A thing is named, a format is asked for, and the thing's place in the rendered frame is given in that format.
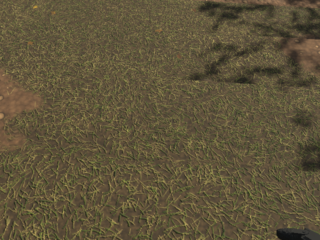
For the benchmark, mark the right robot hand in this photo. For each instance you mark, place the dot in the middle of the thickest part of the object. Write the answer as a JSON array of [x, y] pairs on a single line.
[[297, 234]]

